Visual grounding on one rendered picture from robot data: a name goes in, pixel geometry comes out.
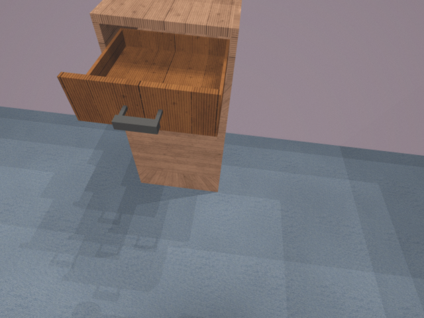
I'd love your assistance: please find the drawer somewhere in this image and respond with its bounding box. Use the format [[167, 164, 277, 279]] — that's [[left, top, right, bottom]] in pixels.
[[57, 28, 230, 136]]

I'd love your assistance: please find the cabinet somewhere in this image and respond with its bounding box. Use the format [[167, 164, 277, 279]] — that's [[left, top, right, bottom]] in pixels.
[[90, 0, 242, 192]]

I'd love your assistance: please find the handle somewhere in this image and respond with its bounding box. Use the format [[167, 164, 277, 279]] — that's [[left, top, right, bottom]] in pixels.
[[111, 105, 163, 134]]

